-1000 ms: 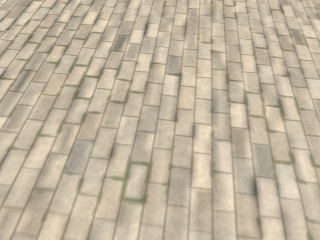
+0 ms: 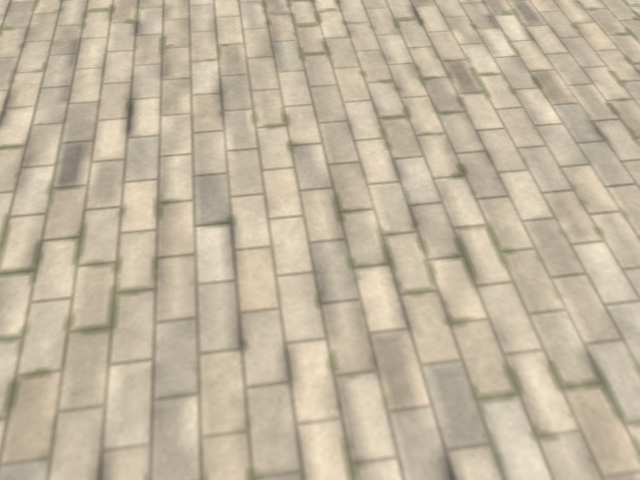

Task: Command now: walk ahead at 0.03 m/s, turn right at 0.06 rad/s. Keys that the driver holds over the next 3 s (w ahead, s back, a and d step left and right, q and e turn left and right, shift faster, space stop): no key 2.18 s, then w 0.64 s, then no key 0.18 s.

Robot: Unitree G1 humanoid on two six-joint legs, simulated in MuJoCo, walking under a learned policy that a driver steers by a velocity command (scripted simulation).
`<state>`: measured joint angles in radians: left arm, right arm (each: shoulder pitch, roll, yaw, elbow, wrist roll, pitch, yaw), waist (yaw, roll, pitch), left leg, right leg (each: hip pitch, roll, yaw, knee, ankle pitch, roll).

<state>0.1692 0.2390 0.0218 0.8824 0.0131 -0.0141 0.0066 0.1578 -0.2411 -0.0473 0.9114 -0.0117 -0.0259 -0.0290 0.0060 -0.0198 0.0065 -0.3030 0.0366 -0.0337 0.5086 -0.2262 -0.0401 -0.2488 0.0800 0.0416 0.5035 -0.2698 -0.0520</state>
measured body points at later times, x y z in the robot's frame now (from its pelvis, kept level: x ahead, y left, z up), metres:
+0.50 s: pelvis +0.02 +0.01 +0.00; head +0.03 +0.01 +0.45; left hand +0.09 +0.27 -0.14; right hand +0.10 -0.25 -0.14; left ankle +0.03 +0.14 -0.74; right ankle -0.01 -0.09 -0.74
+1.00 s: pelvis +0.01 +0.01 +0.00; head +0.02 +0.01 +0.45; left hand +0.04 +0.26 -0.15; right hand +0.04 -0.24 -0.15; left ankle +0.03 +0.14 -0.74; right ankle -0.01 -0.09 -0.74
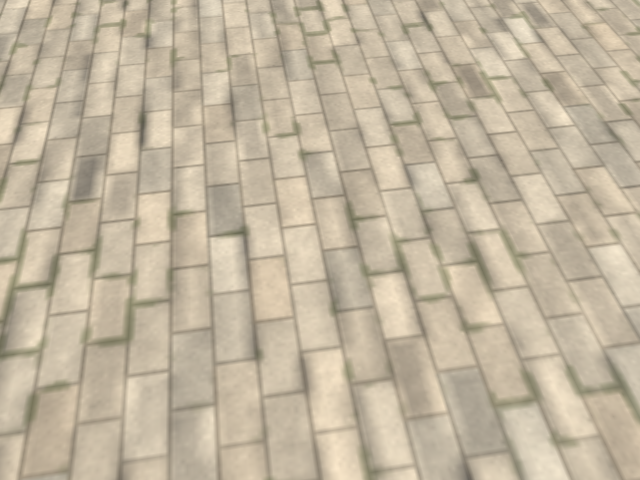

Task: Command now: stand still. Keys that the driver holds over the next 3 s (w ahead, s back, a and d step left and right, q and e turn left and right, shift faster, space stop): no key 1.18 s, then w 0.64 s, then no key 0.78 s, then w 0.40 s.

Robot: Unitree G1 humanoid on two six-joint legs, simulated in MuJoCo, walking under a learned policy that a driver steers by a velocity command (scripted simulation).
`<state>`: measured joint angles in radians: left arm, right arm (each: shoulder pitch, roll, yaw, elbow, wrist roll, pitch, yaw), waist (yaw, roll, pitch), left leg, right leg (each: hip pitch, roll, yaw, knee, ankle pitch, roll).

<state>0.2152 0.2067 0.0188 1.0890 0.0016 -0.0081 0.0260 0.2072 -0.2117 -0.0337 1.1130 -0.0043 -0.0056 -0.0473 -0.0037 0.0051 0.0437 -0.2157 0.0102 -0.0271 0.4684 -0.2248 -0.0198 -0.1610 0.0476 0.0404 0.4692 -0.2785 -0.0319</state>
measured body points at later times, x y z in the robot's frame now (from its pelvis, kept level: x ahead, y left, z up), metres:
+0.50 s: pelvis +0.00 +0.00 +0.00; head +0.01 +0.00 +0.45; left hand +0.01 +0.24 -0.16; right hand +0.01 -0.24 -0.16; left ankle +0.02 +0.13 -0.74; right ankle -0.02 -0.10 -0.74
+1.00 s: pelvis +0.00 +0.01 +0.00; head +0.02 +0.01 +0.45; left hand +0.00 +0.24 -0.16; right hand +0.01 -0.23 -0.16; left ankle +0.02 +0.13 -0.74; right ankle -0.02 -0.10 -0.74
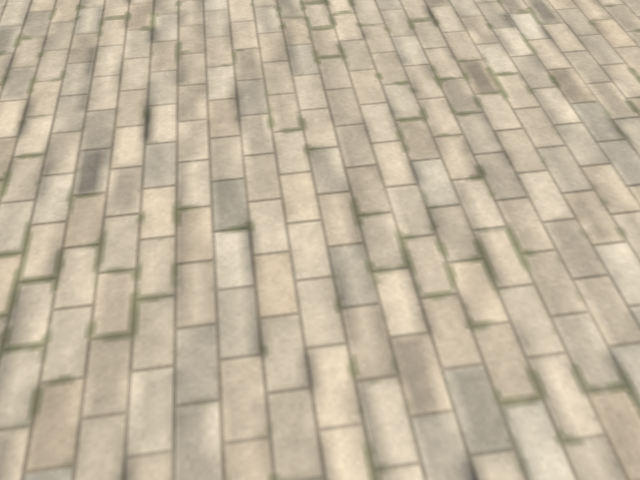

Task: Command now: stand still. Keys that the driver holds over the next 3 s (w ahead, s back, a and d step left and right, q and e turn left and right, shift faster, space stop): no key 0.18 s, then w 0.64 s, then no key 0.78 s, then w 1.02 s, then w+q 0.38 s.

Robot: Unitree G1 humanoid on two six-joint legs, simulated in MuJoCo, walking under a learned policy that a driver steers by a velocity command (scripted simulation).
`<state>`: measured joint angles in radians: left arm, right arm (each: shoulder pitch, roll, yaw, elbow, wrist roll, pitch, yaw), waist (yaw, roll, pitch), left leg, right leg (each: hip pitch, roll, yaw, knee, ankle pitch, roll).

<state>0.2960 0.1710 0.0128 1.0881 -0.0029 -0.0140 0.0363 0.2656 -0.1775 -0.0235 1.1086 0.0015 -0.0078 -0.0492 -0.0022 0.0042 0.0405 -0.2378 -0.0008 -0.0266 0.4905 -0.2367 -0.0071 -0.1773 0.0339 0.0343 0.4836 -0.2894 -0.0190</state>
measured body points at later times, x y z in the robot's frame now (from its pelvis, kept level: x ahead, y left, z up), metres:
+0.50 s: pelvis +0.06 +0.04 -0.01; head +0.07 +0.05 +0.44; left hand +0.02 +0.29 -0.16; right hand +0.07 -0.22 -0.15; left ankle +0.04 +0.13 -0.74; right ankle -0.02 -0.10 -0.72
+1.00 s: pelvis +0.31 +0.01 -0.02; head +0.35 +0.01 +0.43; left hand +0.51 +0.24 -0.12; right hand +0.23 -0.24 -0.16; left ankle +0.10 +0.14 -0.65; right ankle +0.43 -0.08 -0.74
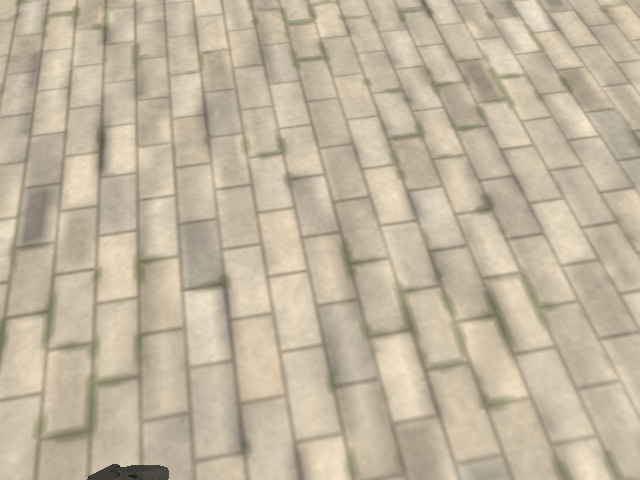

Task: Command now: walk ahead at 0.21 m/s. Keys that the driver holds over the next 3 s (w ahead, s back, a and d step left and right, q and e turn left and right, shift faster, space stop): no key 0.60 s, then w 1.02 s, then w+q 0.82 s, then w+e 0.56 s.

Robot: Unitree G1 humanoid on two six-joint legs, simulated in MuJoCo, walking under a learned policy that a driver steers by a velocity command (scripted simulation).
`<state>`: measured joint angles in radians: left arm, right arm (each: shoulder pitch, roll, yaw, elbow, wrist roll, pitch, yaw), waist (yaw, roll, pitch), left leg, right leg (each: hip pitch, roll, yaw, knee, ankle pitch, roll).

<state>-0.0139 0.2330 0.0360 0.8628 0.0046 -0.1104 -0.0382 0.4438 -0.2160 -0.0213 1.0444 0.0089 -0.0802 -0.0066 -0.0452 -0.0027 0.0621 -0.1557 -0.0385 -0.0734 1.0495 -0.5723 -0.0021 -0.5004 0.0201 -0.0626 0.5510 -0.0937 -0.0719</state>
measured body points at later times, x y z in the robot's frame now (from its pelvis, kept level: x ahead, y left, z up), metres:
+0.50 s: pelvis +0.12 +0.02 +0.02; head +0.13 +0.03 +0.47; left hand +0.18 +0.26 -0.14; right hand +0.17 -0.24 -0.12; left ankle +0.13 +0.14 -0.72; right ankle +0.12 -0.09 -0.72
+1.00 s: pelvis +0.23 -0.01 +0.02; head +0.24 -0.02 +0.47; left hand +0.20 +0.24 -0.12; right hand +0.30 -0.27 -0.12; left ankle +0.20 +0.13 -0.63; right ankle +0.16 -0.09 -0.72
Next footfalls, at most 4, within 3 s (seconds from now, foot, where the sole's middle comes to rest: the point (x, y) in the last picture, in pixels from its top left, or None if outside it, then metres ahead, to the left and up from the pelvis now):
0.32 left None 0.17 0.14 -0.76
1.32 left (264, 406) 0.58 0.12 -0.76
1.86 right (371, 288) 0.86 -0.13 -0.76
2.40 left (237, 222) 1.08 0.20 -0.76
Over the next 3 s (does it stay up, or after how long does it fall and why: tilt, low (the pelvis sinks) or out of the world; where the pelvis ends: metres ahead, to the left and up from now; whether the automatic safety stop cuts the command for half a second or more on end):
stays up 1.29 0.17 -0.01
